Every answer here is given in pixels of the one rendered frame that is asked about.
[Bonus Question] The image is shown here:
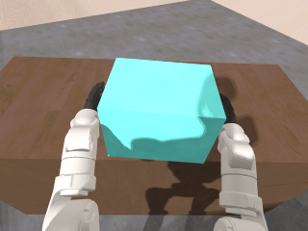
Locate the right robot hand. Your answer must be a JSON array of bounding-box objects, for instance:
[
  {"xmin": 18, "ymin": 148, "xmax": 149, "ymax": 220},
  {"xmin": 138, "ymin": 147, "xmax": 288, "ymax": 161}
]
[{"xmin": 219, "ymin": 93, "xmax": 237, "ymax": 124}]

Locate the pedestal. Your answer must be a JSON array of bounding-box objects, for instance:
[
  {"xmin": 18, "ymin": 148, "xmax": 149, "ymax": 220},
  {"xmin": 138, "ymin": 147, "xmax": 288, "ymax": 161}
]
[{"xmin": 0, "ymin": 56, "xmax": 308, "ymax": 216}]

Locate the robot right upper arm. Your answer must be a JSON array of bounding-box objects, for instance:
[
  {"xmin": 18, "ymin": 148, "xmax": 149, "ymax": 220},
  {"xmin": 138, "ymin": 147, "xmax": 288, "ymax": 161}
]
[{"xmin": 214, "ymin": 217, "xmax": 266, "ymax": 231}]

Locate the carton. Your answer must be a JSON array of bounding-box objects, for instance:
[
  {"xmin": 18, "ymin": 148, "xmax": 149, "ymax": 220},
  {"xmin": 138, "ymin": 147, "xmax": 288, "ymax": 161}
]
[{"xmin": 97, "ymin": 58, "xmax": 226, "ymax": 164}]

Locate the left robot forearm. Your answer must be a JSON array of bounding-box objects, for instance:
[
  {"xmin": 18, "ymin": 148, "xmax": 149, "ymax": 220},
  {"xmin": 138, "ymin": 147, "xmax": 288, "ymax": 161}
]
[{"xmin": 42, "ymin": 109, "xmax": 100, "ymax": 231}]

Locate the right robot forearm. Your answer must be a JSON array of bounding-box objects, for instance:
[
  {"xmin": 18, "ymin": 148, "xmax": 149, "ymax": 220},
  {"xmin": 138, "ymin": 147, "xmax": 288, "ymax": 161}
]
[{"xmin": 218, "ymin": 123, "xmax": 269, "ymax": 231}]

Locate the left robot hand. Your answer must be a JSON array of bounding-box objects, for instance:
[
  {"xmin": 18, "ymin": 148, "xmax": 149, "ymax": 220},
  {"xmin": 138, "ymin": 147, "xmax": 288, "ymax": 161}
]
[{"xmin": 84, "ymin": 82, "xmax": 105, "ymax": 112}]

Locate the robot left upper arm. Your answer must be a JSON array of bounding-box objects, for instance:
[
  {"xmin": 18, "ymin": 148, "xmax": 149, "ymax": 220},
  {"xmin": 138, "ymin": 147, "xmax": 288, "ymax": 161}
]
[{"xmin": 43, "ymin": 198, "xmax": 100, "ymax": 231}]

